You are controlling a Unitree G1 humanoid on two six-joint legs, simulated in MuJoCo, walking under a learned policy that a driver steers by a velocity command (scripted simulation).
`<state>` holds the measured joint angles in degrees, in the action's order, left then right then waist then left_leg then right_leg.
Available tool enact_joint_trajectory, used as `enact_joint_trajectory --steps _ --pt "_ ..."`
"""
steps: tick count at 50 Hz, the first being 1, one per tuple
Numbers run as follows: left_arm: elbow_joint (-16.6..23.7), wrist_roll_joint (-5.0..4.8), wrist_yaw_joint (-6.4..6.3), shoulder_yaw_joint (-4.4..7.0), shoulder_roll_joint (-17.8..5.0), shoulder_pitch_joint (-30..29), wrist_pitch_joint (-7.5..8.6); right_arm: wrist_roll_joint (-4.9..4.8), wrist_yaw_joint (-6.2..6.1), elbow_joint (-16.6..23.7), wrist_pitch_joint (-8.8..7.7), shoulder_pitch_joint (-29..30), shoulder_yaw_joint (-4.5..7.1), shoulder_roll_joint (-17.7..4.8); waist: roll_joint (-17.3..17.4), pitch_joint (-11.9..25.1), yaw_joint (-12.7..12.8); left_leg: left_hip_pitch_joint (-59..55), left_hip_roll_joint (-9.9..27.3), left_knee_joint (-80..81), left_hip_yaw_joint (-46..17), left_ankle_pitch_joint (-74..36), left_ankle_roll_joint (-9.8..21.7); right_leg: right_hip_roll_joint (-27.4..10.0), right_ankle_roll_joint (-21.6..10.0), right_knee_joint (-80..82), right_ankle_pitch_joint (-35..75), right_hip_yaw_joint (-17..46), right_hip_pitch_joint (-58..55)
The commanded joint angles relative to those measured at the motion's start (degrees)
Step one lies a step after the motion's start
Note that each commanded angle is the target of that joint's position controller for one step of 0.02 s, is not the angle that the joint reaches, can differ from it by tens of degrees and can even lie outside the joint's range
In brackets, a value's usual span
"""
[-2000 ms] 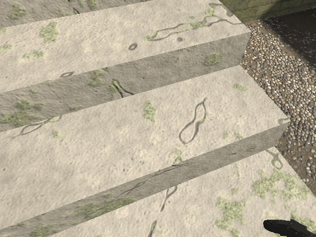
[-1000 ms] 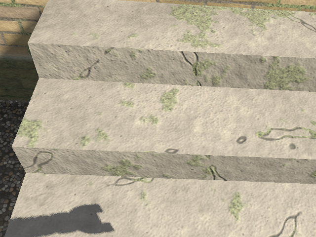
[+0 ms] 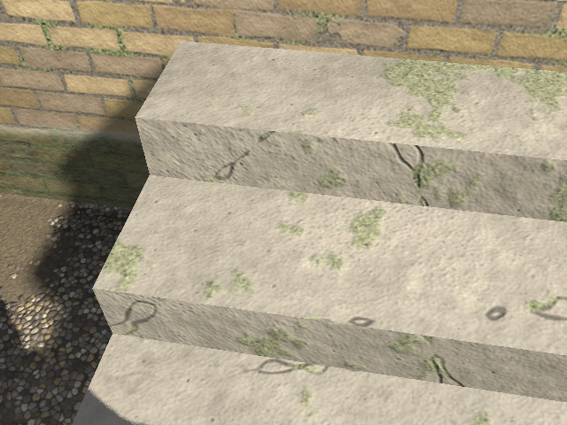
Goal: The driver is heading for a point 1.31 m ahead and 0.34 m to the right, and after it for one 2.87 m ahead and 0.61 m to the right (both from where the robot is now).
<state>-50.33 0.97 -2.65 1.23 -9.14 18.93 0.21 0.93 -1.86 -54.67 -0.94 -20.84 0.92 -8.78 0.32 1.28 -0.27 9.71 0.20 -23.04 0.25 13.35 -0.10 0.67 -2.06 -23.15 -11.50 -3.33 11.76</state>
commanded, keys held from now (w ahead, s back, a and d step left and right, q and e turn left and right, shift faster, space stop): no key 0.22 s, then w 0.78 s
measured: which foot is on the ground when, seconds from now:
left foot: down 0.00-0.98, up 1.00-1.00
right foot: down 0.00-0.58, up 0.60-0.94, down 0.96-1.00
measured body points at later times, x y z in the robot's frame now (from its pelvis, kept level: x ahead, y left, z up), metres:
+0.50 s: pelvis +0.05 +0.02 -0.01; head +0.04 +0.02 +0.44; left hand +0.00 +0.26 -0.16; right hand +0.03 -0.23 -0.16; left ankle +0.00 +0.11 -0.74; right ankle +0.01 -0.09 -0.74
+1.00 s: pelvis +0.28 +0.00 +0.03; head +0.31 +0.02 +0.48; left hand +0.51 +0.16 -0.06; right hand +0.17 -0.20 -0.11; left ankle +0.07 +0.12 -0.66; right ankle +0.39 -0.05 -0.57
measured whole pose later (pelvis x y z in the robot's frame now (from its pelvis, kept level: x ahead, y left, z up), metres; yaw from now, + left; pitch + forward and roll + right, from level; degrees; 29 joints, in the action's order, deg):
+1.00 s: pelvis +0.28 +0.00 +0.03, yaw +0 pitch +3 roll -3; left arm -39.2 0.5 -1.3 -4.1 -4.2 -1.3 0.8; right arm -2.3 1.0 -64.2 -6.8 -31.3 -0.8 -7.0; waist 1.5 0.1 -0.9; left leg 3.7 2.8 -41.5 -0.4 6.1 3.7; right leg 1.3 -9.8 -75.8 -28.4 -11.8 51.1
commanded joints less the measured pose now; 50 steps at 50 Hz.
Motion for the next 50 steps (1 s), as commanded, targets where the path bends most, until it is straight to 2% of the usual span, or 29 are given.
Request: enact_joint_trajectory --steps 1,11,18,21,23,24,25,26,28,29,30,31,32,33,34,35,37,39,40,41,42,43,44,45,46,47,48,49,50 --pt "0.5 -0.19 -0.3 0.61 -4.4 3.2 0.46 0.02 -0.2 0.3 -0.58 -2.8 0.71 -4.6 0.2 -3.8 0.5 6.5 5.0 5.9 -3.6 -4.7 2.5 -6.1 -1.8 4.3 3.2 6.0 -4.0" --pt "-3.9 -0.37 -0.62 -0.52 -4.4 5.4 0.31 -0.12 -0.36 -3.6 -0.48 -4.3 -0.04 -4.3 0.2 -4.0 0.4 4.3 5.3 6.0 -3.3 -7.5 3.0 -6.4 -1.6 4.1 5.4 5.6 -3.4" --pt "-3.5 0.03 0.25 0.54 -6.6 7.4 -0.33 -0.29 0.2 -3.3 0.42 -5.6 1.45 -7.0 1.0 -10.3 0.6 13.1 4.1 3.0 -7.8 28.3 8.2 -4.3 -5.2 -1.2 -28.1 8.4 6.7" --pt "-3.4 0.38 0.48 0.42 -5.9 10.3 0.29 -0.26 0.65 -0.7 -0.23 -1.5 1.34 -5.7 -1.1 -9.0 2.8 18.4 3.2 -1.0 -7.3 25.2 8.1 -6.6 -7.7 0.7 -28.3 13.9 1.9" --pt "-5.4 0.58 0.44 1.47 -8.0 15.7 0.8 -0.05 1.38 1.9 -1.07 3.7 1.06 -4.6 -7.6 -8.0 5.3 26.0 -1.0 -9.6 0.4 13.9 6.0 -12.1 -11.2 8.6 -28.0 24.0 -8.9" --pt "-6.1 0.58 0.3 2.14 -9.3 17.8 0.94 0.41 1.79 2.4 -1.78 3.7 1.18 -4.7 -9.9 -6.5 5.4 26.5 -1.4 -14.0 3.4 10.8 5.3 -15.5 -13.4 11.3 -25.4 29.1 -11.0" --pt "-6.2 0.28 0.39 2.44 -9.6 17.7 1.11 0.55 2.11 2.7 -2.34 3.6 1.31 -5.2 -8.0 -6.4 5.0 24.5 -1.3 -15.2 4.0 11.1 5.2 -16.5 -14.2 12.5 -22.8 30.2 -9.0" --pt "-6.3 0.2 0.43 2.65 -10.5 15.9 1.22 0.58 2.39 2.8 -2.89 1.2 1.15 -4.4 -8.9 -7.4 2.6 21.1 -0.6 -12.8 3.8 11.2 5.4 -17.0 -14.6 10.8 -18.5 29.4 -5.5" --pt "-5.0 -0.58 0.67 1.98 -7.6 7.2 0.96 -0.33 2.0 0.5 -3.03 -7.0 0.66 -2.9 -5.7 -9.4 -3.9 2.3 -1.4 -0.9 3.7 8.3 6.5 -10.6 -10.5 4.5 -9.1 17.0 9.0" --pt "-3.3 -1.3 0.92 1.56 -5.8 2.1 1.33 -0.06 1.32 -2.4 -2.93 -16.1 1.33 -5.0 1.0 -8.5 -8.6 -11.9 1.3 2.9 -2.0 3.8 7.3 -5.9 -8.3 -5.0 -6.3 9.7 20.6" --pt "-0.5 -2.15 1.38 0.33 -2.6 -1.9 2.57 0.71 0.65 -3.3 -2.66 -21.6 3.41 -12.3 16.8 -7.3 -11.0 -21.8 13.2 10.2 -21.0 2.7 10.0 1.6 -5.0 -24.4 -6.5 -0.3 32.6" --pt "-1.4 -0.71 1.82 0.77 -4.1 0.3 3.18 0.41 0.19 -4.5 -2.19 -25.7 3.57 -12.5 17.0 -3.5 -10.8 -25.0 22.1 13.5 -32.5 -3.1 15.1 1.4 -3.5 -43.8 -14.5 -2.9 37.8" --pt "-2.4 0.5 1.96 1.16 -4.3 0.6 3.28 0.95 0.12 -4.1 -2.36 -22.2 2.77 -10.6 6.5 -4.7 -8.2 -22.6 22.2 11.6 -29.2 -4.7 18.0 -0.6 -3.4 -62.6 -14.5 0.2 40.9" --pt "-1.1 0.04 1.85 1.0 -3.0 -2.4 3.6 1.18 0.32 -3.7 -2.74 -18.7 2.86 -11.6 4.0 -5.6 -6.8 -21.7 21.0 10.6 -25.0 -8.6 18.8 -0.4 -4.3 -79.1 -13.7 1.7 47.2" --pt "1.9 -0.55 1.71 0.88 -2.4 -6.7 3.76 1.43 0.65 -4.7 -3.39 -17.8 2.71 -12.0 4.2 -5.0 -5.5 -22.8 20.0 10.1 -20.6 -12.0 18.1 -0.4 -5.6 -91.9 -15.3 1.9 54.1" --pt "4.6 -0.41 1.9 0.51 -1.8 -10.3 3.82 1.58 1.06 -5.5 -4.16 -16.9 1.73 -9.6 1.6 -5.6 -4.4 -23.0 18.3 8.7 -16.3 -14.5 15.5 -0.5 -6.8 -97.5 -15.1 3.7 60.1" --pt "8.3 -0.88 1.26 -1.19 2.1 -14.2 2.55 1.98 2.4 -7.8 -4.39 -17.1 0.11 -5.4 2.2 -7.5 -2.8 -18.7 18.1 7.9 -12.4 -8.4 11.8 1.4 -8.9 -109.8 -21.7 5.8 69.5" --pt "12.1 -1.85 1.24 -3.53 5.9 -18.3 1.65 2.0 2.43 -9.0 -4.34 -15.3 -1.14 -3.8 3.6 -10.6 -0.6 -9.0 17.6 12.2 -9.4 0.6 10.0 1.8 -9.3 -112.7 -22.5 4.1 73.6" --pt "14.3 -1.98 0.99 -4.26 6.2 -21.0 1.05 1.74 2.53 -9.1 -4.74 -14.4 -1.63 -4.2 4.3 -12.6 0.2 -5.3 17.0 14.6 -7.7 3.3 9.4 1.4 -9.0 -111.7 -22.8 3.1 75.1" --pt "17.4 -1.93 0.87 -5.53 6.9 -25.3 0.73 0.46 2.29 -9.9 -4.72 -13.0 -2.6 -3.2 3.0 -15.5 2.3 2.0 15.2 18.3 -4.3 3.8 7.3 -0.8 -9.3 -103.0 -21.5 1.6 72.3" --pt "19.6 -1.89 1.18 -6.37 6.1 -28.2 0.3 -0.2 2.04 -10.3 -4.49 -12.1 -3.2 -3.3 2.3 -16.4 2.4 9.0 12.3 23.6 -1.0 1.0 6.9 -2.5 -8.1 -90.5 -19.7 -4.6 65.6" --pt "20.1 -1.93 2.03 -6.43 3.4 -26.6 0.0 -1.56 0.78 -9.7 -4.18 -9.6 -3.74 -2.4 1.4 -17.4 3.4 19.2 9.3 30.0 2.1 -13.4 8.7 -3.7 -7.4 -72.5 -16.2 -8.9 48.2" --pt "19.5 -2.29 2.08 -6.93 3.9 -24.2 -0.29 -3.3 0.14 -9.9 -4.1 -10.0 -3.86 -2.8 1.4 -12.5 3.5 25.2 7.1 29.6 4.8 -33.4 9.4 -1.2 -7.2 -62.0 -12.8 -13.0 26.9" --pt "16.7 -3.13 1.78 -6.02 2.2 -18.6 -0.12 -4.85 -0.1 -8.1 -5.16 -11.7 -3.25 -7.3 1.6 -3.8 4.7 21.4 9.5 21.0 4.5 -68.7 11.0 1.8 -7.3 -58.3 -9.6 -14.0 11.5" --pt "12.6 -3.21 0.9 -4.34 -0.1 -4.9 -0.72 -5.56 -0.1 -8.3 -6.35 -12.6 -1.44 -13.9 9.6 7.0 10.9 11.3 12.8 10.0 3.5 -92.1 11.0 4.0 -8.1 -56.1 -8.7 -10.6 2.2" --pt "9.1 -2.59 0.77 -2.7 -2.8 5.0 -0.76 -6.58 0.36 -8.3 -6.94 -12.0 0.85 -19.5 12.9 12.6 15.0 -0.4 14.2 -3.1 2.4 -100.4 9.5 4.9 -8.2 -46.3 -9.6 -8.6 0.8" --pt "7.0 -0.61 1.06 -1.04 -6.7 7.4 -0.2 -5.31 1.15 -8.0 -7.1 -12.8 1.8 -18.9 11.5 15.2 15.2 -3.3 12.5 -19.1 0.6 -94.2 8.2 4.8 -9.4 -36.6 -14.2 -0.9 -2.3" --pt "5.0 1.78 0.36 1.4 -13.9 9.8 0.08 -3.12 3.47 -4.7 -8.13 -15.5 1.1 -11.3 -5.6 18.0 11.7 14.6 2.5 -43.4 -1.2 -52.5 5.2 -11.5 -18.0 -21.7 -6.9 31.2 -13.1" --pt "4.1 0.9 0.1 3.37 -17.2 8.3 -0.43 -0.55 5.53 -2.4 -8.41 -9.9 2.52 -11.3 -13.5 22.3 11.6 19.2 -8.2 -73.4 -4.3 -6.6 4.2 -17.3 -23.1 2.5 -3.0 56.5 -9.1"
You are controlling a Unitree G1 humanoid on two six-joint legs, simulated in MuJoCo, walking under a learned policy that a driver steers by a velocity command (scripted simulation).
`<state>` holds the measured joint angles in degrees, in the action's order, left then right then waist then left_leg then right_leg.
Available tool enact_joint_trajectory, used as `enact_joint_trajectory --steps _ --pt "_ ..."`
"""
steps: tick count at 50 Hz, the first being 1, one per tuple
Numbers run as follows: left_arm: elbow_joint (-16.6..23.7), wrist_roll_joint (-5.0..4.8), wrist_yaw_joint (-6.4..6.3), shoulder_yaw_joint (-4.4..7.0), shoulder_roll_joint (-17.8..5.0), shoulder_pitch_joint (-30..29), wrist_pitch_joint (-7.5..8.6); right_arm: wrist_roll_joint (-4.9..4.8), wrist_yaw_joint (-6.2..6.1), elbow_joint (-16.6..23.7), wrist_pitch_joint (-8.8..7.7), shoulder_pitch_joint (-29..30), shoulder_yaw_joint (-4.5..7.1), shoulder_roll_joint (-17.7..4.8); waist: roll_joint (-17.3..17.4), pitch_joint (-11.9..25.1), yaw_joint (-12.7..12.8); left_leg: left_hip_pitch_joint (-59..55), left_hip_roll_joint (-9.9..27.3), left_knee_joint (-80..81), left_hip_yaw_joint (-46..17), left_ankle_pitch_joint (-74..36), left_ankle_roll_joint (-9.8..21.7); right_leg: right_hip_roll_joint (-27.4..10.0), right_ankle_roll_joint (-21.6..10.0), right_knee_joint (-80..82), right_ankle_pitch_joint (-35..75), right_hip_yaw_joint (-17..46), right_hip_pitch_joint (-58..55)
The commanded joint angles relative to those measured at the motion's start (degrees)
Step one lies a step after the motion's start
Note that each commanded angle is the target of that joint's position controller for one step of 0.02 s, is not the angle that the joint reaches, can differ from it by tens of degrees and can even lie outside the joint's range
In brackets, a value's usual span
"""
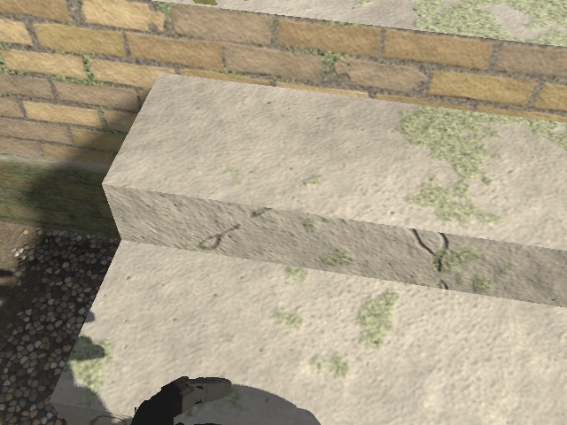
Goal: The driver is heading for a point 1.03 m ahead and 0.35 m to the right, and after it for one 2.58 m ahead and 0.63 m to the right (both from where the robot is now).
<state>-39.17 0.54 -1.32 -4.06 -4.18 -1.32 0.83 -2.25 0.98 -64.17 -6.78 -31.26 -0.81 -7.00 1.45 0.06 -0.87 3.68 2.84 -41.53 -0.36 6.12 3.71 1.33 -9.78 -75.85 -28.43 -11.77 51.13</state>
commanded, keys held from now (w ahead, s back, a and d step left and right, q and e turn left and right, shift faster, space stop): w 0.10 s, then w+e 0.90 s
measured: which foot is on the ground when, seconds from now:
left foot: up 0.00-0.46, down 0.48-1.00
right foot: down 0.00-0.50, up 0.52-1.00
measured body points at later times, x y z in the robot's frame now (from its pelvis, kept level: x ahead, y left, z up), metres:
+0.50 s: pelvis +0.30 +0.02 +0.17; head +0.36 -0.01 +0.61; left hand +0.19 +0.22 +0.04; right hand +0.59 -0.11 +0.12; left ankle +0.46 +0.09 -0.43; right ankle +0.12 -0.06 -0.57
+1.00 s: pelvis +0.60 -0.09 +0.31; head +0.65 -0.11 +0.76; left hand +0.93 -0.09 +0.27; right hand +0.38 -0.22 +0.19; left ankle +0.47 +0.10 -0.42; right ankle +0.71 -0.26 -0.19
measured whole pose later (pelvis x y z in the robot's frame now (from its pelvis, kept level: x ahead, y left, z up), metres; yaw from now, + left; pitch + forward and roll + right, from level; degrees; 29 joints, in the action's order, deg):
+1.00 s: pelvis +0.60 -0.09 +0.31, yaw -26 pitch +4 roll -1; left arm -29.2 2.0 -0.2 -0.3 -4.4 -7.7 -1.6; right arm 1.7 -1.3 -61.2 -6.0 -32.7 1.8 -7.4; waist 0.2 -2.5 -4.1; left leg -11.3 7.4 -6.2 22.5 17.9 -4.7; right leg -3.5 -10.5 -95.8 -27.7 -6.5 74.1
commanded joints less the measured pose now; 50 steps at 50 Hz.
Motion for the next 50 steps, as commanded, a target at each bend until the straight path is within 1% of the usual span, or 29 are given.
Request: enact_joint_trajectory --steps 1,3,4,5,7,10,14,16,18,20,21,22,23,24,25,26,27,28,29,32,34,38,39,41,45,46,48,49,50 --pt "-8.1 -0.41 -0.36 8.79 -19.8 19.2 0.06 4.52 3.35 12.3 -1.9 3.6 3.9 -8.4 -8.0 16.9 4.9 33.2 -7.0 -65.7 -8.8 -0.9 1.2 -18.5 -13.5 56.5 -4.8 60.6 -40.6" --pt "-15.1 0.2 0.81 7.6 -9.9 17.7 2.72 6.07 1.54 18.5 -0.58 16.1 2.9 -3.0 2.9 -0.4 1.6 44.3 -3.0 -68.9 -6.5 -4.0 4.3 -17.3 -6.5 53.6 -15.6 47.5 -25.7" --pt "-18.2 1.06 0.97 6.15 -4.2 18.6 3.69 5.38 0.52 20.7 0.2 17.1 1.78 0.2 1.4 -2.8 -0.7 47.7 -2.7 -74.8 -7.1 -1.3 5.5 -15.7 -5.1 53.5 -9.6 42.3 -22.1" --pt "-20.6 1.58 1.45 5.65 -1.8 18.8 4.4 4.46 -0.09 20.4 1.28 14.8 1.19 2.0 0.3 -3.7 -2.8 51.4 -3.1 -78.3 -7.1 1.5 6.1 -14.2 -3.4 54.7 -5.3 35.8 -21.7" --pt "-24.1 0.99 2.44 5.39 -2.0 22.0 5.09 4.37 -0.48 23.0 2.48 16.5 -0.39 4.2 -2.2 -4.8 -3.9 60.5 -0.9 -79.0 -5.2 5.5 6.6 -12.1 -2.3 57.0 2.3 28.0 -24.3" --pt "-22.4 0.08 2.4 4.39 -3.1 21.8 6.03 4.09 -0.61 24.0 3.02 20.2 -0.33 1.4 0.8 -6.5 -4.0 60.3 1.1 -68.8 1.5 2.3 3.9 -8.3 -2.9 59.1 11.9 20.8 -19.8" --pt "-23.6 1.0 1.65 5.68 -8.9 32.4 7.04 4.65 -1.69 31.2 2.83 33.8 -1.54 4.7 -3.5 -4.8 1.2 82.8 2.2 -84.8 4.2 14.9 3.6 -11.4 -5.4 61.4 14.8 27.9 -38.7" --pt "-24.7 0.33 0.95 5.35 -7.5 38.0 6.17 5.29 -1.16 37.9 2.33 45.8 -3.37 6.0 -2.9 -5.7 4.6 85.1 3.9 -74.0 5.5 18.8 3.7 -10.2 -3.0 64.9 12.1 26.9 -42.0" --pt "-24.5 0.7 -0.92 5.32 -6.7 41.3 5.08 5.21 -0.26 40.2 2.59 48.5 -3.22 4.6 -4.6 -4.0 6.9 81.1 3.6 -63.6 7.2 17.7 2.2 -9.5 -4.5 67.3 21.7 27.3 -45.4" --pt "-22.5 -0.32 -2.2 6.47 -8.3 42.0 4.08 5.21 1.03 42.0 3.7 49.9 -3.62 5.6 -4.9 1.1 8.2 59.7 2.5 -46.0 9.5 19.4 2.1 -11.8 -5.8 75.9 41.4 25.3 -45.9" --pt "-19.8 -0.05 -2.25 6.44 -8.7 38.2 3.93 4.18 1.42 39.8 3.76 44.8 -3.16 5.8 -4.0 4.3 5.5 49.4 -0.3 -38.4 11.4 20.8 3.3 -10.5 -4.7 72.0 59.0 20.8 -46.9" --pt "-17.0 0.21 -1.28 6.67 -10.6 34.6 4.5 2.4 0.92 38.1 3.47 38.1 -2.0 3.4 -7.2 9.8 0.7 32.3 -5.2 -32.3 13.9 21.7 4.5 -9.6 -3.9 64.5 92.5 17.8 -43.6" --pt "-15.7 -0.08 -0.5 7.91 -14.2 35.2 5.28 1.08 -0.23 34.8 3.85 25.9 -0.38 1.5 -14.0 20.3 -4.8 18.0 -6.6 -30.2 10.4 18.4 5.6 -11.6 -3.3 54.0 110.2 19.2 -47.5" --pt "-13.5 -1.06 0.85 9.39 -18.9 29.0 6.77 1.05 -1.09 32.5 3.79 16.2 2.08 -5.2 -14.4 24.9 -12.0 9.6 -5.2 -20.3 5.7 18.0 5.9 -10.9 -1.3 40.1 108.3 18.5 -48.8" --pt "-9.4 -2.39 2.1 9.42 -15.0 25.6 8.54 3.53 -1.64 30.2 2.77 9.1 4.8 -11.2 -4.7 30.3 -13.7 -4.9 7.4 -11.6 -13.8 26.0 8.7 -6.1 1.2 20.3 88.0 18.4 -33.8" --pt "-4.4 -2.64 3.81 9.46 -9.8 22.0 8.63 4.5 -2.48 28.2 3.59 8.8 6.5 -17.0 14.6 30.6 -11.5 -7.3 21.0 12.3 -45.9 22.2 14.4 6.7 5.0 -4.7 26.9 17.3 -17.3" --pt "-3.5 0.56 3.99 10.07 -9.6 22.9 8.23 3.74 -3.03 29.4 5.02 16.9 6.53 -13.6 10.8 27.6 -6.9 -0.7 21.3 19.2 -52.9 29.1 14.3 3.1 4.7 -24.2 21.3 23.1 -11.6" --pt "-1.7 1.84 3.43 9.71 -6.3 21.8 6.66 3.02 -2.75 27.4 4.89 23.3 5.28 -8.0 4.0 16.8 -1.6 9.0 20.2 17.1 -44.8 40.9 12.8 -0.9 4.4 -28.0 26.4 19.9 -6.9" --pt "-1.0 3.02 2.68 8.94 -4.6 18.9 5.6 2.94 -2.72 22.9 4.39 22.7 4.36 -3.5 -2.6 5.5 -0.6 16.9 18.9 14.3 -35.4 40.6 10.2 -2.6 3.4 -28.4 27.5 18.0 -1.9" --pt "1.2 1.29 1.45 6.6 -0.7 18.2 3.52 5.53 -1.59 13.3 0.72 18.5 2.56 3.3 -2.2 -1.7 5.2 24.7 16.2 17.0 -16.3 25.2 5.4 -2.6 1.1 -38.5 23.5 19.9 2.9" --pt "2.3 0.77 1.29 5.11 2.0 16.0 1.8 4.59 -0.03 9.3 -0.97 14.4 2.87 2.5 -1.0 -3.7 6.5 21.0 15.2 19.7 -8.5 15.9 2.4 -3.1 0.8 -40.1 24.2 21.4 10.8" --pt "4.1 1.17 1.49 6.8 -4.7 7.9 0.7 4.74 0.32 10.4 -2.69 14.7 3.41 -3.3 -1.8 -3.8 5.2 17.5 14.1 25.8 5.5 0.9 2.1 -1.4 2.1 -30.5 27.7 18.6 11.2" --pt "4.0 1.35 0.72 7.19 -4.6 6.0 0.18 5.02 0.21 9.1 -3.22 10.5 4.25 -6.0 1.3 -2.8 3.1 11.6 15.2 26.9 4.8 -3.4 4.3 0.5 1.9 -39.8 23.5 15.8 15.7" --pt "6.2 1.85 -0.27 7.35 -5.0 1.3 -0.29 4.8 0.22 8.0 -3.13 6.2 4.94 -8.0 -0.8 -3.5 2.0 1.9 15.0 28.7 6.9 -3.4 3.9 -0.5 1.0 -39.6 16.1 16.5 23.2" --pt "13.1 1.25 -1.71 5.43 -1.9 -15.2 0.1 6.13 -0.9 4.8 -2.54 -4.4 4.28 -7.3 1.8 -7.5 -3.2 -17.1 17.7 33.4 8.9 -2.8 2.1 -2.6 -0.4 -43.1 -2.9 14.5 43.8" --pt "16.4 1.51 -0.8 3.91 -0.3 -19.5 -0.17 5.92 -1.43 4.4 -1.31 -4.3 3.95 -6.3 2.2 -8.7 -2.1 -13.8 14.8 36.6 12.0 0.2 -0.1 -4.5 -0.2 -33.6 -3.6 11.9 40.9" --pt "18.0 2.01 1.24 3.62 -2.1 -18.3 -1.55 4.77 -2.55 5.4 0.61 -1.6 3.69 -6.6 4.4 -7.4 -1.3 -7.0 12.8 44.4 17.0 -3.6 2.7 -6.0 0.2 -19.5 -1.6 2.0 26.3" --pt "18.2 1.18 2.49 2.53 -0.2 -16.0 -2.27 2.57 -3.24 6.1 1.11 0.1 3.41 -6.7 4.5 -4.8 -0.5 -0.9 11.6 47.3 19.8 -17.3 4.0 -6.8 -1.8 -8.2 1.6 -0.2 9.5" --pt "15.4 1.23 2.9 3.44 -1.8 -9.0 -2.13 1.56 -3.71 9.1 0.62 3.9 3.38 -10.0 3.7 -0.3 2.0 1.9 12.7 40.3 20.9 -53.1 5.3 -1.5 -1.5 -2.2 1.0 -5.0 -6.9"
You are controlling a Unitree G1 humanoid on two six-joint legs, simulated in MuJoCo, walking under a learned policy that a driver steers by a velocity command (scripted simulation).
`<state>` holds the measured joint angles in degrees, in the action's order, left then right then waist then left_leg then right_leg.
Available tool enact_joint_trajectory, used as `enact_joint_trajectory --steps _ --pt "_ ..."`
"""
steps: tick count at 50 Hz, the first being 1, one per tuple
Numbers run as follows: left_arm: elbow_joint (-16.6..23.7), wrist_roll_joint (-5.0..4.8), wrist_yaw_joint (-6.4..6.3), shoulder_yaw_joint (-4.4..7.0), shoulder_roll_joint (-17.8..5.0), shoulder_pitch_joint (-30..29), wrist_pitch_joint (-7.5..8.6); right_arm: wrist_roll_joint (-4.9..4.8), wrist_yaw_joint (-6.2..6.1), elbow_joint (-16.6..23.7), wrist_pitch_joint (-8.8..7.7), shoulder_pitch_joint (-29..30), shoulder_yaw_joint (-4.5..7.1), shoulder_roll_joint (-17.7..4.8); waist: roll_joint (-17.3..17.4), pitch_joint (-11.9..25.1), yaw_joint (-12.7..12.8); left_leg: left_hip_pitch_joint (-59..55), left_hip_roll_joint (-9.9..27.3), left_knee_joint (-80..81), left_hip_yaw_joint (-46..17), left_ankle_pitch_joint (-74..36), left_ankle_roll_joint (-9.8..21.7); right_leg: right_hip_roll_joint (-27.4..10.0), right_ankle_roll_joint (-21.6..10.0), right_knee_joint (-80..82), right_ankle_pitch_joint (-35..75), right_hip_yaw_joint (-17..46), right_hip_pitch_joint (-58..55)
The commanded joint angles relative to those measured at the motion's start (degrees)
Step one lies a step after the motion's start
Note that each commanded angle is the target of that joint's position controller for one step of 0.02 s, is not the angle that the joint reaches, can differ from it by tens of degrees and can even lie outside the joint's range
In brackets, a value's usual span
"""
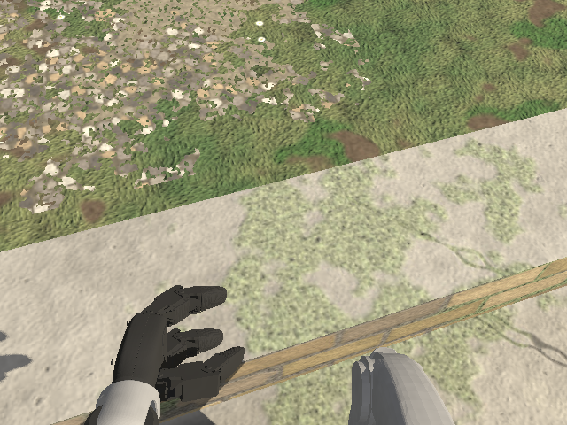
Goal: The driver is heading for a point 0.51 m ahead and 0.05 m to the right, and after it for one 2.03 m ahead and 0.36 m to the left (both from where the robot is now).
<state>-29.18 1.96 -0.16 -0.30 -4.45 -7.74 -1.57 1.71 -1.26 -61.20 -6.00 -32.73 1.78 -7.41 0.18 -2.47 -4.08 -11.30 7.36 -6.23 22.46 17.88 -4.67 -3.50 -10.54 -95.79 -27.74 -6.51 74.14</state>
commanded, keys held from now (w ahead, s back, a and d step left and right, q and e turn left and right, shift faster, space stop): w+e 0.36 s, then w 0.04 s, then q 0.60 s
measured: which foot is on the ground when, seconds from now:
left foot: down 0.00-0.06, up 0.08-0.62, down 0.64-1.00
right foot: up 0.00-0.02, down 0.04-0.64, up 0.66-1.00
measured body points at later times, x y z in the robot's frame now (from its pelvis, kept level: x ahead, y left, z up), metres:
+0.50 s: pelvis +0.33 -0.07 +0.18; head +0.35 -0.11 +0.63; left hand +0.30 +0.18 +0.06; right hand +0.59 -0.24 +0.15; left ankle +0.48 +0.00 -0.21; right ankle +0.22 -0.08 -0.55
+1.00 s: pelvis +0.56 -0.11 +0.35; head +0.60 -0.11 +0.79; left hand +0.81 +0.04 +0.28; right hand +0.58 -0.38 +0.22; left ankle +0.57 -0.06 -0.38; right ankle +0.69 -0.26 -0.32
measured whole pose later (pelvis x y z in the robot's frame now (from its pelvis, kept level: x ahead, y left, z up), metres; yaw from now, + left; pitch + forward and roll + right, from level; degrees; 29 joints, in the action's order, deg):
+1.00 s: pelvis +0.56 -0.11 +0.35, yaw -3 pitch +3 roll +0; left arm -31.1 1.5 -2.0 -2.2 -6.4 2.1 2.4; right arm 1.2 -2.8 -45.4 -1.9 -19.2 4.0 -12.8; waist 0.1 -2.3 -3.8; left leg 20.3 -9.7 -33.2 -3.0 15.3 7.4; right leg -0.9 -1.2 -56.5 -10.4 3.2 44.4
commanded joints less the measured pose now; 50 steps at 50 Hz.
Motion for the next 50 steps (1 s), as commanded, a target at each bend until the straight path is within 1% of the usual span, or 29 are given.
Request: enact_joint_trajectory --steps 1,2,3,4,5,6,7,8,10,12,15,16,20,24,25,27,29,31,32,33,34,35,37,39,41,44,45,47,50 --pt "2.5 -1.25 1.32 1.52 -5.0 7.6 0.52 -2.58 -1.27 7.2 -0.32 4.6 2.36 -16.2 7.9 9.5 9.6 13.3 10.5 -8.6 -3.5 -95.1 14.2 8.0 -0.3 21.2 1.3 -11.9 -41.3" --pt "-1.4 -2.29 0.96 2.69 -7.1 22.0 0.9 -3.87 0.07 8.5 -0.33 6.7 4.02 -21.9 13.3 19.6 14.0 7.7 11.9 -24.6 -5.2 -105.2 13.2 11.0 -1.7 28.5 2.6 -8.1 -52.1" --pt "-2.8 -2.78 0.75 4.72 -11.7 27.1 1.56 -4.96 1.51 11.8 -1.12 7.6 5.22 -24.0 13.8 24.5 16.6 14.9 8.1 -43.2 -7.3 -90.3 10.0 11.5 -2.9 39.3 3.2 4.6 -63.2" --pt "-3.1 -2.24 0.3 6.97 -18.4 24.2 1.96 -4.31 3.7 17.8 -2.49 10.5 4.11 -17.1 -2.3 26.6 13.1 39.3 -3.4 -70.7 -10.8 -32.2 4.5 -1.3 -8.7 55.2 2.3 35.4 -76.3" --pt "-0.4 -1.48 -0.28 9.31 -23.2 18.8 0.91 -2.44 4.98 20.7 -2.95 13.2 4.27 -14.6 -4.7 33.5 10.4 45.5 -9.0 -94.1 -24.5 -8.7 3.4 -7.8 -7.9 70.7 4.9 58.0 -77.4" --pt "-1.4 -0.48 -0.01 9.07 -22.2 15.9 0.97 -1.52 4.82 23.3 -2.58 14.6 3.32 -8.9 -0.3 31.6 7.4 48.7 -7.1 -102.0 -28.9 -11.6 4.1 -7.1 -6.5 72.1 -0.9 55.9 -73.2" --pt "-4.5 -0.86 -0.22 8.46 -19.0 17.0 1.74 -0.94 3.67 24.3 -2.08 16.4 2.46 -5.7 3.7 25.2 6.5 51.3 -5.7 -102.4 -27.9 -14.1 4.5 -5.5 -6.4 70.1 -4.2 51.2 -67.3" --pt "-7.1 -0.92 -0.38 7.56 -14.7 17.3 3.21 0.39 2.51 26.2 -2.02 17.9 1.6 -3.8 4.1 15.8 4.7 55.6 -5.2 -101.7 -27.8 -14.0 5.5 -3.0 -6.3 68.0 2.6 46.3 -58.8" --pt "-11.0 -0.15 -0.27 6.06 -10.6 19.2 5.05 1.72 0.83 28.9 -0.66 20.7 -0.15 -0.7 1.4 8.7 2.5 63.4 -5.7 -110.7 -28.4 -8.2 7.4 -0.6 -5.4 69.5 3.6 41.6 -51.9" --pt "-13.8 -0.36 -1.07 5.46 -10.1 22.3 6.01 2.79 -0.04 32.0 0.61 23.7 -2.39 2.2 1.1 6.6 1.3 69.5 -4.5 -112.4 -28.9 -6.7 7.2 -0.5 -4.7 70.5 14.5 35.5 -50.0" --pt "-15.1 -1.47 0.01 4.44 -10.7 25.7 8.2 2.47 -0.73 31.8 2.54 26.3 -2.24 -1.7 5.8 2.5 0.8 71.9 -1.5 -98.1 -25.8 -7.5 5.9 1.6 0.1 71.6 24.8 27.3 -47.0" --pt "-17.6 -0.78 0.13 4.45 -10.7 32.3 8.91 2.53 -0.82 32.7 3.23 31.8 -2.84 1.2 0.5 3.5 4.5 81.5 -4.4 -114.8 -21.0 -5.0 5.9 0.2 -1.0 70.0 30.7 30.5 -53.5" --pt "-21.9 -1.09 0.74 3.99 -11.4 42.2 9.5 3.06 -0.69 36.9 3.87 42.4 -5.63 8.0 -2.0 1.6 7.0 101.5 -5.5 -129.4 -20.1 0.9 10.2 -0.3 3.2 71.8 25.0 31.2 -64.0" --pt "-23.5 -1.12 -1.74 3.58 -9.8 44.6 6.8 1.23 0.86 40.3 4.79 50.5 -6.11 7.6 -2.2 -1.8 8.9 95.9 -6.0 -110.3 -14.2 2.2 8.8 -0.7 3.8 81.2 41.6 27.1 -64.2" --pt "-23.3 -1.51 -2.32 3.89 -10.9 44.6 6.37 0.74 1.35 39.7 5.47 49.9 -5.93 6.1 -2.7 0.5 9.8 88.8 -6.6 -101.7 -10.9 2.6 9.1 -1.5 3.6 85.7 50.3 24.3 -66.0" --pt "-22.8 -2.39 -3.53 3.7 -10.2 44.1 5.57 0.54 1.51 35.4 6.84 43.0 -4.93 5.5 -2.9 8.2 7.5 74.7 -7.6 -92.4 -9.7 3.0 11.5 -2.2 5.0 84.3 76.5 15.8 -74.4" --pt "-19.1 -3.4 -3.99 4.95 -15.2 38.1 6.15 -2.27 1.07 32.6 7.55 36.4 -4.33 3.9 -8.9 11.9 3.0 50.4 -10.7 -74.4 -8.9 5.2 13.9 -4.8 6.2 78.5 109.0 12.2 -69.6" --pt "-18.7 -3.96 -4.07 5.39 -16.9 37.4 7.67 -2.4 0.4 28.5 8.04 28.3 -1.09 -3.7 -11.2 13.5 -1.1 44.2 -13.6 -59.9 -10.1 8.4 14.3 -7.5 7.0 65.2 119.1 13.0 -78.2" --pt "-18.0 -4.29 -3.18 5.91 -17.6 36.2 8.58 -1.78 0.76 25.7 7.4 22.3 -0.1 -5.9 -7.3 15.0 -4.4 35.0 -14.4 -48.6 -12.4 2.7 15.9 -6.2 8.9 52.3 118.7 11.3 -76.4" --pt "-15.0 -4.63 -2.02 7.1 -19.0 34.6 9.8 -1.51 1.27 22.4 6.22 12.1 1.68 -10.2 5.9 19.4 -9.1 13.0 -0.8 -42.8 -40.6 -18.7 27.5 3.4 14.2 19.4 58.4 10.2 -51.0" --pt "-12.3 -3.49 -0.11 7.46 -18.0 33.3 9.62 -2.59 0.31 22.3 7.76 18.1 2.2 -11.5 16.7 25.2 -4.2 14.8 8.5 -23.0 -73.3 -49.4 37.0 16.1 17.1 -8.1 11.8 10.2 -42.0" --pt "-10.2 -1.58 0.96 5.49 -11.6 35.3 8.91 -4.19 -0.1 23.2 6.98 25.1 1.92 -9.1 5.2 21.9 3.3 20.7 7.1 -23.2 -71.5 -36.2 33.1 11.3 13.2 -13.0 13.5 14.5 -37.5" --pt "-7.3 0.68 0.14 3.16 -6.3 27.4 6.9 -1.47 -1.46 19.9 5.71 24.6 1.68 -4.9 -8.2 5.9 5.2 34.2 2.5 -26.0 -59.9 -10.8 26.0 7.9 8.4 -11.8 12.3 13.7 -27.5" --pt "-4.1 1.49 -0.97 1.35 -3.6 25.1 5.08 0.23 -1.79 17.7 3.4 23.0 1.8 -4.7 -7.1 1.5 7.3 40.5 -0.8 -22.7 -50.9 -13.7 23.0 6.0 6.7 -10.8 10.1 12.9 -24.8" --pt "-2.5 1.06 -2.27 0.83 -3.9 24.1 4.38 -0.14 -0.93 15.4 1.78 20.1 1.54 -5.1 -4.2 1.8 8.4 40.5 -2.3 -21.1 -45.5 -20.0 21.4 4.9 6.7 -10.1 9.6 11.6 -21.7" --pt "-0.3 1.91 -3.05 0.46 -7.3 21.4 4.25 -0.9 -1.09 16.9 1.56 21.4 2.27 -9.0 -1.1 4.3 10.3 41.8 -9.0 -22.4 -32.8 -34.3 18.3 2.1 8.4 20.4 17.4 8.1 -32.0" --pt "0.4 1.29 -2.79 -0.01 -7.2 18.2 4.11 -0.73 -1.69 16.6 2.24 19.3 2.61 -10.2 0.1 5.8 8.4 39.5 -10.6 -21.7 -30.9 -36.2 17.6 3.5 9.3 31.1 16.7 5.5 -35.2" --pt "-0.8 -0.82 -2.22 -0.33 -6.2 16.8 3.82 0.0 -1.74 19.1 2.56 15.0 3.56 -12.2 3.3 11.4 3.9 28.5 -5.7 -20.5 -36.6 -50.6 15.4 4.8 10.0 37.2 17.6 4.7 -37.9" --pt "0.4 -1.0 -1.69 -0.16 -7.0 11.4 4.4 -0.69 -1.85 21.2 4.33 12.4 4.71 -13.8 5.6 11.7 0.6 18.1 -4.0 -22.1 -39.7 -48.0 13.8 5.2 9.7 45.0 18.7 6.5 -34.9"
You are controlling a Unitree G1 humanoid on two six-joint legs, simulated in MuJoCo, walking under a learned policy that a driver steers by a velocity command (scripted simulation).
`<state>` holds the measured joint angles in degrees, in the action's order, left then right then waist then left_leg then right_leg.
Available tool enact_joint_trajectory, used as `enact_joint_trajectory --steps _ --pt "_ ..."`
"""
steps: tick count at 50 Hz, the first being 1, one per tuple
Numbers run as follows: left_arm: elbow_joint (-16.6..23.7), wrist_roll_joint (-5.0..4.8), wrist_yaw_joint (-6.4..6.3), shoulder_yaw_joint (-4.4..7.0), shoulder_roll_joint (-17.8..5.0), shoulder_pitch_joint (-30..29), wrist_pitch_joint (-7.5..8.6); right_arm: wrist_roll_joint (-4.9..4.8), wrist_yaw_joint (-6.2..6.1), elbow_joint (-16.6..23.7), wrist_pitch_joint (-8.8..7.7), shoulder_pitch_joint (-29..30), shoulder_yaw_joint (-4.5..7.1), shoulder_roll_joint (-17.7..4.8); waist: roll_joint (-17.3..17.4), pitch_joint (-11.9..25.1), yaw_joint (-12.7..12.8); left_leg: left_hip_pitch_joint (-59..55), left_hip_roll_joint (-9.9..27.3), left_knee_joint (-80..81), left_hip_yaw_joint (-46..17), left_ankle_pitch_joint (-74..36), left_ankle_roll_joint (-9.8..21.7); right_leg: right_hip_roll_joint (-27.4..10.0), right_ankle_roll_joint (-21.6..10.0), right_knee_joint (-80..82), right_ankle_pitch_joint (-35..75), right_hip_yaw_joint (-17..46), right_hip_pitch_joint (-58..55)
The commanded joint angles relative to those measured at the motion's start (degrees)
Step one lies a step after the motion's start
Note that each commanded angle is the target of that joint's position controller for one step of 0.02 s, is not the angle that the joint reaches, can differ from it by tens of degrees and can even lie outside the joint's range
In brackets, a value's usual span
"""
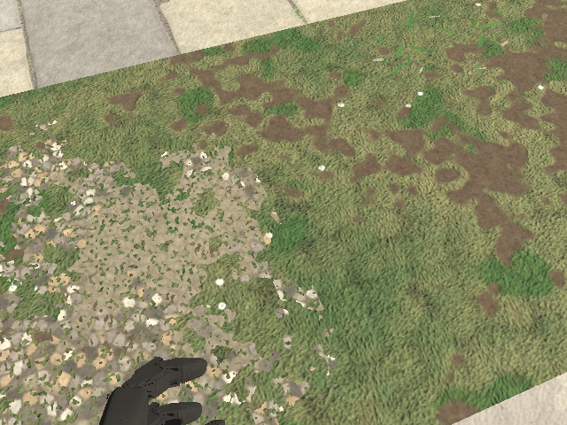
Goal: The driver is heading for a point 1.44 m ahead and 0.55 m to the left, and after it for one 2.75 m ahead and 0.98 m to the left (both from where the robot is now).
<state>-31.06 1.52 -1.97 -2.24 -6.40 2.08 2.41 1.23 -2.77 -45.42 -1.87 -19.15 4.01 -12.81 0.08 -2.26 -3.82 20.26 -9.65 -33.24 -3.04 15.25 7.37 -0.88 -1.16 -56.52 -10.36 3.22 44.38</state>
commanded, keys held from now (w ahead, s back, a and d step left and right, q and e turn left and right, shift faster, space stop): q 0.88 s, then no key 0.12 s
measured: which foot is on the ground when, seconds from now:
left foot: down 0.00-0.16, up 0.18-0.60, down 0.62-1.00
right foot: up 0.00-0.14, down 0.16-0.60, up 0.62-1.00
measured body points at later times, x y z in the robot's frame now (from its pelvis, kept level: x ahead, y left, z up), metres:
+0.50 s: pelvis +0.06 -0.03 +0.01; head +0.07 -0.04 +0.46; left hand +0.11 +0.26 -0.08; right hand +0.30 -0.22 -0.08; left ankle +0.01 +0.10 -0.65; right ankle +0.14 -0.11 -0.73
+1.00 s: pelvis +0.05 +0.00 +0.01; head +0.07 +0.01 +0.46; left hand +0.09 +0.30 -0.08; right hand +0.31 -0.16 -0.08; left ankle +0.02 +0.09 -0.73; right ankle +0.14 -0.09 -0.70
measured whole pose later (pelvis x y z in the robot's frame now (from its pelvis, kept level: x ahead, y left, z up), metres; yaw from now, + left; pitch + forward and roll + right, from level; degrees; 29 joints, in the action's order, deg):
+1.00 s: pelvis +0.05 +0.00 +0.01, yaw +34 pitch +2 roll -1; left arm -35.8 0.6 -0.9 1.8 -12.6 6.8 -1.4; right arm 1.6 -0.6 -34.0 0.2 -15.2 3.3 -13.6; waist 0.0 1.1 -2.9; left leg 19.4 -6.3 -31.6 -9.7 13.9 2.4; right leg 1.6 0.1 -45.4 -23.1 0.3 26.4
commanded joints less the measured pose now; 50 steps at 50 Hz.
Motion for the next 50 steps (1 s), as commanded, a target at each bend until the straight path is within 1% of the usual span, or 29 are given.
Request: enact_joint_trajectory --steps 1,4,6,7,8,9,10,11,12,13,15,20,22,25,27,29,30,31,32,33,34,35,37,39,40,43,46,49,50 --pt "2.7 -0.63 0.2 1.88 -5.5 -0.3 0.69 -0.04 -0.25 6.3 0.78 -1.7 2.66 -8.5 6.1 10.8 -0.6 -14.7 13.4 4.4 -15.6 -43.9 2.0 3.1 0.4 7.5 -0.3 -3.1 -5.3" --pt "2.9 -1.3 0.29 2.18 -6.5 -1.3 1.08 0.45 0.38 8.9 1.6 -0.2 2.84 -8.3 7.3 8.5 -0.3 -13.5 13.9 3.1 -19.5 -41.0 3.5 4.5 0.4 14.6 -6.5 -1.4 -10.5" --pt "1.5 -1.7 0.19 2.55 -6.5 3.8 1.69 -0.2 1.22 10.3 1.46 3.4 2.81 -8.3 6.9 7.8 3.3 -8.6 11.7 0.9 -19.8 -34.5 1.5 4.9 -0.3 27.3 -2.4 -1.1 -22.5" --pt "0.9 -1.1 -0.3 3.31 -8.3 7.1 2.15 -1.13 1.63 11.2 0.98 4.8 2.5 -7.4 5.3 8.8 4.9 -2.8 9.9 -3.0 -19.1 -26.9 -0.8 1.5 -1.4 33.1 3.8 2.0 -32.8" --pt "1.8 0.08 -1.18 4.42 -12.8 9.5 2.09 -2.19 2.11 12.5 0.39 2.0 1.22 -3.3 -5.8 13.8 4.5 5.2 7.4 -14.9 -12.3 -2.3 -3.6 -13.7 -5.6 33.0 15.9 13.7 -44.7" --pt "2.1 0.38 -1.56 4.92 -14.8 8.3 1.0 -2.42 1.96 12.8 0.63 -1.2 1.14 -3.9 -16.0 15.2 3.3 14.9 -0.6 -25.2 -1.4 26.5 -5.8 -25.0 -16.1 34.9 31.1 27.9 -45.7" --pt "1.8 0.35 -1.32 4.74 -11.3 10.9 0.45 -0.44 1.76 10.9 0.96 -1.7 2.18 -8.2 -11.2 15.8 4.3 16.0 3.4 -35.6 0.5 24.8 -7.3 -24.7 -19.5 34.6 31.5 29.5 -43.8" --pt "1.8 0.17 -1.28 3.76 -8.0 10.1 0.47 -0.09 2.04 10.4 1.22 0.9 2.35 -8.7 -5.3 13.4 4.2 16.6 4.8 -39.3 -0.7 19.8 -8.2 -21.1 -17.9 34.6 24.2 24.4 -41.4" --pt "1.7 0.13 -1.28 3.46 -7.0 8.5 0.47 0.04 2.44 10.7 1.73 3.5 2.2 -8.0 -2.4 10.3 3.6 16.5 5.9 -40.1 -1.4 15.7 -9.1 -17.8 -15.0 36.4 16.9 18.9 -37.6" --pt "1.6 -0.02 -1.49 3.6 -7.7 6.6 0.6 0.14 2.91 11.5 2.48 5.0 2.01 -7.4 -4.0 8.4 2.8 16.4 6.9 -39.9 -1.7 12.8 -9.7 -15.1 -12.6 38.0 12.1 14.8 -35.3" --pt "1.3 0.18 -1.49 4.1 -9.1 6.0 0.74 0.2 3.55 10.9 3.98 4.4 2.02 -7.0 -5.6 7.3 2.3 15.2 6.4 -42.9 -0.4 8.7 -10.5 -12.0 -11.7 38.5 14.2 8.7 -32.3" --pt "0.1 0.55 -1.05 5.05 -11.4 8.0 1.17 -0.08 4.07 11.7 5.6 7.1 1.82 -6.9 -7.3 7.3 2.9 15.4 7.6 -40.8 0.6 5.0 -10.4 -12.9 -12.5 39.8 3.9 4.2 -31.0" --pt "-0.6 0.31 -0.94 5.56 -12.6 9.4 1.0 -0.13 4.26 12.7 5.79 9.2 1.25 -6.2 -8.3 6.4 3.6 15.0 9.1 -34.1 1.5 5.6 -9.8 -13.8 -12.3 40.2 -1.4 3.4 -31.2" --pt "-1.1 0.7 -0.46 6.5 -14.8 10.1 0.61 -0.61 4.88 13.8 5.54 10.8 0.39 -5.0 -10.1 6.6 4.5 8.2 10.3 -21.4 3.9 10.7 -7.9 -14.2 -11.2 39.0 -5.1 0.3 -29.2" --pt "-1.7 0.92 -0.11 7.17 -16.3 10.4 0.07 -0.84 5.02 13.7 5.11 9.5 0.3 -5.1 -11.2 7.0 4.6 2.2 9.8 -13.4 6.3 13.5 -6.2 -14.4 -10.2 37.3 -6.3 -1.4 -27.7" --pt "-2.8 0.33 -0.04 7.44 -16.5 10.7 -0.75 -0.84 5.09 12.1 4.21 4.4 0.37 -5.1 -9.2 6.9 2.4 -7.7 8.3 -0.8 8.6 5.6 -4.2 -13.2 -7.1 32.6 -8.2 -4.7 -23.2" --pt "-4.4 0.65 0.18 7.6 -15.5 13.8 -1.38 -0.49 5.16 10.8 3.11 1.1 0.67 -6.4 -3.3 5.5 1.9 -12.4 7.8 6.8 5.0 2.9 -3.8 -10.4 -3.7 25.0 -10.9 -8.7 -19.1" --pt "-3.8 1.32 0.9 6.87 -11.7 15.5 -2.07 0.03 4.76 12.0 2.05 0.2 1.28 -10.2 11.5 3.3 2.1 -14.9 20.2 15.1 -15.1 5.9 -1.5 -5.6 1.0 8.9 -20.8 -14.2 -8.1" --pt "0.6 0.14 0.1 6.37 -11.4 10.1 -2.54 -0.08 3.19 15.9 2.04 3.2 3.62 -18.2 19.8 0.7 0.9 -7.7 30.8 19.0 -33.6 -2.5 5.4 0.6 3.9 2.0 -24.7 -7.5 0.2" --pt "1.1 -0.01 0.2 6.62 -12.8 6.3 -2.6 0.28 2.23 15.7 2.33 2.7 3.75 -15.9 15.4 1.3 -0.4 -5.1 28.6 19.4 -31.1 -0.8 8.5 -0.9 4.1 -5.8 -21.4 -2.2 -2.4" --pt "0.4 -0.56 0.73 6.79 -13.2 5.7 -2.39 0.23 1.84 15.7 2.51 5.6 2.45 -12.4 12.9 0.3 1.8 -3.3 25.2 18.3 -25.8 3.2 7.5 -1.2 4.1 -7.8 -16.3 -1.1 -2.7" --pt "-0.3 -0.66 0.92 6.66 -12.9 5.7 -2.18 0.35 1.91 16.2 2.61 8.2 1.67 -10.2 10.7 0.3 3.1 -3.7 21.8 17.7 -21.7 3.1 5.8 -1.4 4.1 -7.3 -11.9 -0.8 -3.0" --pt "-2.1 0.4 1.29 7.14 -13.6 7.3 -2.37 -0.11 1.91 16.6 1.91 9.2 1.01 -8.0 9.4 3.5 3.5 -5.8 18.4 14.8 -17.2 -8.8 4.7 -0.4 4.1 -9.4 -7.5 -2.2 -5.0" --pt "-2.4 0.4 1.44 6.85 -12.6 7.0 -2.78 0.07 1.69 16.1 1.26 6.5 1.03 -7.7 6.0 6.5 3.0 -9.0 18.6 12.6 -17.5 -15.4 4.7 0.3 4.1 -9.7 -7.1 -2.2 -4.7" --pt "-2.1 0.03 1.42 6.59 -12.1 6.2 -2.96 0.03 1.52 15.9 0.98 5.3 1.14 -7.9 5.8 7.0 2.5 -10.2 18.8 12.1 -18.2 -15.9 4.8 0.6 3.9 -8.9 -7.4 -2.1 -4.2" --pt "-1.0 -0.15 1.32 5.92 -11.0 3.8 -3.21 0.21 1.13 15.6 1.03 2.9 1.58 -8.7 6.8 6.9 1.5 -10.6 18.4 11.8 -20.3 -14.1 5.5 1.3 3.1 -3.9 -7.8 -1.9 -4.8" --pt "-0.5 -0.49 1.1 5.04 -9.8 2.7 -3.16 0.58 1.47 15.6 1.31 3.3 1.59 -8.6 8.3 7.0 1.1 -9.1 17.5 10.5 -20.4 -14.3 5.7 2.1 2.1 4.3 -11.4 -2.7 -9.9" --pt "-0.7 -1.17 0.88 4.58 -9.0 4.7 -3.09 0.43 2.25 14.8 1.5 4.4 1.38 -8.1 9.8 6.8 1.8 -5.3 16.5 8.6 -20.8 -18.4 5.0 3.0 0.7 13.8 -15.7 -3.7 -19.5" --pt "-1.1 -1.5 0.69 4.44 -8.3 6.8 -2.9 0.05 2.37 14.5 1.62 5.5 1.28 -7.9 9.6 6.9 3.2 -3.5 15.8 7.4 -20.7 -19.8 4.0 3.1 0.3 19.7 -12.0 -4.0 -24.5"
Velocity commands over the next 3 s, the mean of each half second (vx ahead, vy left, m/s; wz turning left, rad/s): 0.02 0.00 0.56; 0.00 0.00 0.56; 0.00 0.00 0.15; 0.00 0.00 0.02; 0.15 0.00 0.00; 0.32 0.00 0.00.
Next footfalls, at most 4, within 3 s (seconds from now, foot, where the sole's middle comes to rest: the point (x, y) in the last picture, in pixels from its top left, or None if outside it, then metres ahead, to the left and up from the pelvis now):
0.16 right None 0.18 -0.11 -0.76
0.62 left None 0.05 0.11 -0.76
1.04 right None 0.17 -0.05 -0.76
1.34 left None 0.02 0.11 -0.76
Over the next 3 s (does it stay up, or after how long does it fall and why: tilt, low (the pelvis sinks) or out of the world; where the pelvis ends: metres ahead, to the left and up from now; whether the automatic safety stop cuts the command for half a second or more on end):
stays up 0.31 0.15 0.01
